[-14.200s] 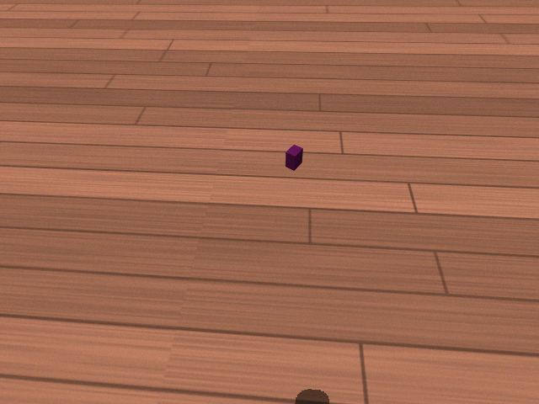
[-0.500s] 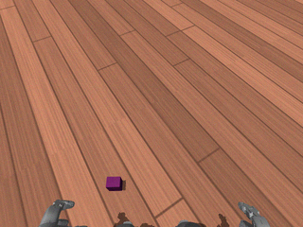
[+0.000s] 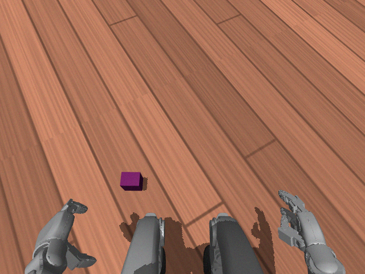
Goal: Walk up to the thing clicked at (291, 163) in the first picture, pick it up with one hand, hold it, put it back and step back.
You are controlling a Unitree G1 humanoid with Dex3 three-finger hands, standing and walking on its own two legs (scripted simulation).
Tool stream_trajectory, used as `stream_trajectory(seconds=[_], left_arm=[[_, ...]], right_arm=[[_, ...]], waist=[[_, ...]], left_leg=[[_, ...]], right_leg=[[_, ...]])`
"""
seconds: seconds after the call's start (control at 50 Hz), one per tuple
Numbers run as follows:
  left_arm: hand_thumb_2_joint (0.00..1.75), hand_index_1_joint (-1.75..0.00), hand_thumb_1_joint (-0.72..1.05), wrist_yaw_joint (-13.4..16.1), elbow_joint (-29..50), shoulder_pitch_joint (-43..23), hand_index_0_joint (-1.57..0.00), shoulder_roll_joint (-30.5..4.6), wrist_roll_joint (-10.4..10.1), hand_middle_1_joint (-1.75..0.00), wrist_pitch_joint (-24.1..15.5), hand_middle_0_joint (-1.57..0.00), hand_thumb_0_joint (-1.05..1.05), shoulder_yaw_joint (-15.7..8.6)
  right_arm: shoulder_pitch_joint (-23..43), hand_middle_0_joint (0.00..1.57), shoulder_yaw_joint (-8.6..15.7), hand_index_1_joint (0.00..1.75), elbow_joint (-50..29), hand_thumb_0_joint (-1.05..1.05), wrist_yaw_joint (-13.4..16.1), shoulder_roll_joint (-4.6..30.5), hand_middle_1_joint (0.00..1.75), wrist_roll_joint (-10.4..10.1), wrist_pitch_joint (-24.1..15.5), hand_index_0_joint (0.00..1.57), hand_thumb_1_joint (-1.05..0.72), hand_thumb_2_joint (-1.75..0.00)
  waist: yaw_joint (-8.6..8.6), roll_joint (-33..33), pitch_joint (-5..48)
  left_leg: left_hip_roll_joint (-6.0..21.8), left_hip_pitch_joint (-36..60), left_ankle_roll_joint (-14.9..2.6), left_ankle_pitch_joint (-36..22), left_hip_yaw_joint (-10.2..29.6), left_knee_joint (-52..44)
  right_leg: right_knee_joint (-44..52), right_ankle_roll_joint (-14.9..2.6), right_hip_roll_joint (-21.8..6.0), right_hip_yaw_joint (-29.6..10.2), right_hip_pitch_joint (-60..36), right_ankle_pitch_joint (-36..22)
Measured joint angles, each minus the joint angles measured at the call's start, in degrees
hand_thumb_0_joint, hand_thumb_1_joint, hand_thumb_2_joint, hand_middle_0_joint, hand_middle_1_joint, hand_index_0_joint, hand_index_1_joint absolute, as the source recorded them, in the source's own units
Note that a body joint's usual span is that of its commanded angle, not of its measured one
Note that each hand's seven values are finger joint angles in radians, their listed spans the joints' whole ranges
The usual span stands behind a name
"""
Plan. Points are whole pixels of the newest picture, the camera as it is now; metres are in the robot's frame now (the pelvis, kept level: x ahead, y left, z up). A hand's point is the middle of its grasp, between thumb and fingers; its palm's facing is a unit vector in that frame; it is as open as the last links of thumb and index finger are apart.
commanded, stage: rise first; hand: left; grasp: from above
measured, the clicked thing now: (132, 181) +0.43 +0.22 -0.54
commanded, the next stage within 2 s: approach in 1.90 s
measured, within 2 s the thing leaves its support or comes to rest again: neither
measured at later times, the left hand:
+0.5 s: hand (99, 205) +0.30 +0.28 -0.32, palm faces -0.48 -0.26 -0.84, open 13.0 cm
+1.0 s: hand (107, 195) +0.34 +0.28 -0.39, palm faces -0.47 -0.08 -0.88, open 13.0 cm
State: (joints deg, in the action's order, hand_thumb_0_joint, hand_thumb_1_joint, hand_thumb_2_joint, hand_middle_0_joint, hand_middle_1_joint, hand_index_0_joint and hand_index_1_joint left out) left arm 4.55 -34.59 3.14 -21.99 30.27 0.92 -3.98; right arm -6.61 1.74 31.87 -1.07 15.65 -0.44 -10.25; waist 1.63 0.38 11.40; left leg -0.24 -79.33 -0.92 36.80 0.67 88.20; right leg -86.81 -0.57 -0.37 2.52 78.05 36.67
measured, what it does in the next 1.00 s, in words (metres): lowers itself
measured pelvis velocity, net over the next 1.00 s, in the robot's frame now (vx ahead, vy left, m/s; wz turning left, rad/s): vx -0.06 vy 0.00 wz -0.08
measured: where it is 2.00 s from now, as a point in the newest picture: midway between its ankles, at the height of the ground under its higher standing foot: outside the picture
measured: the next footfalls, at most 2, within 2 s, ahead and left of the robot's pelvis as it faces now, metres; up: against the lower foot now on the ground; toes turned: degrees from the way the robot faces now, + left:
none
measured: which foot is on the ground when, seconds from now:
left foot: down 0.00-1.00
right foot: down 0.00-1.00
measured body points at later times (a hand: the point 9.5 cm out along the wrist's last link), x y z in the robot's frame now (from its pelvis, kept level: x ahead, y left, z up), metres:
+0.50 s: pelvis -0.06 -0.01 -0.17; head +0.15 +0.01 +0.23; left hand +0.32 +0.29 -0.27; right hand +0.05 -0.28 -0.30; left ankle +0.03 +0.11 -0.56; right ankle +0.03 -0.12 -0.56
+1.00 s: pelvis -0.06 +0.00 -0.22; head +0.16 +0.04 +0.17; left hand +0.36 +0.28 -0.34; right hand +0.03 -0.28 -0.34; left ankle +0.03 +0.11 -0.56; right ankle +0.03 -0.12 -0.56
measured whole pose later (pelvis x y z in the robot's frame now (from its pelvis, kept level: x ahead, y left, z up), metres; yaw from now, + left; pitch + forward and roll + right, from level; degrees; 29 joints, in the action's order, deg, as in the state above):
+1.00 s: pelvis -0.06 +0.00 -0.22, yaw -4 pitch +35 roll -6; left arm 21.3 -69.2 -38.8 -35.1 67.7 -15.1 -4.6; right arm -6.0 2.0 43.2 -6.6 15.5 5.3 -3.8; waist 6.2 0.6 7.3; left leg 0.6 -125.5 -2.0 38.7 3.2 129.3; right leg -125.5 -0.9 -0.4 5.7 122.5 37.8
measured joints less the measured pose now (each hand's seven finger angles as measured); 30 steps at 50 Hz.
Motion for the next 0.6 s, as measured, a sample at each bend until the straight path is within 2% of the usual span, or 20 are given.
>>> stream_trajectory(seconds=[0.14, 0.28, 0.4, 0.6], left_arm=[[0.88, -0.98, -0.43, 3.1, -5.6, -10.9, -0.19, -2.0, 8.2, -1.01, -4.7, -0.19, 0.00, 0.1], [0.86, -0.94, -0.38, 5.2, -11.7, -20.8, -0.22, -4.3, 14.9, -0.96, -8.3, -0.21, 0.00, -0.8], [0.85, -0.90, -0.33, 6.5, -17.7, -27.6, -0.23, -7.4, 19.5, -0.92, -11.4, -0.23, 0.00, -1.4], [0.88, -0.88, -0.34, 10.0, -26.0, -33.8, -0.21, -10.8, 26.8, -0.90, -14.6, -0.20, 0.00, -1.2]], right_arm=[[2.5, 0.20, 0.9, 0.30, 3.5, 0.01, -1.1, 1.0, 0.30, 0.1, 0.0, 0.20, -0.92, -0.90], [1.8, 0.20, 1.9, 0.30, 6.9, 0.01, -2.2, 0.9, 0.30, 0.8, 1.4, 0.20, -0.92, -0.90], [0.2, 0.20, 2.2, 0.30, 9.4, 0.01, -2.5, 0.0, 0.30, 1.6, 2.7, 0.20, -0.90, -0.90], [-2.2, 0.20, 1.2, 0.30, 11.4, 0.01, -3.3, -0.4, 0.30, 2.8, 5.1, 0.20, -0.89, -0.90]], waist=[[-0.01, -0.6, 0.4], [-0.39, -1.1, -1.0], [0.33, -1.0, -2.3], [2.95, -0.9, -2.7]], left_leg=[[0.3, -15.0, 0.18, 2.1, 0.1, 12.6], [0.7, -26.6, 0.47, 2.0, 0.8, 22.1], [0.9, -33.1, 0.58, 1.4, 1.6, 27.8], [1.0, -38.9, -0.19, 1.3, 2.3, 33.4]], right_leg=[[-12.8, -0.60, 0.1, 0.2, 15.1, 2.1], [-22.1, -1.23, 0.2, 1.1, 26.7, 2.0], [-27.3, -1.54, 0.3, 2.0, 32.9, 1.1], [-31.6, -0.95, 0.3, 2.8, 37.8, 0.5]])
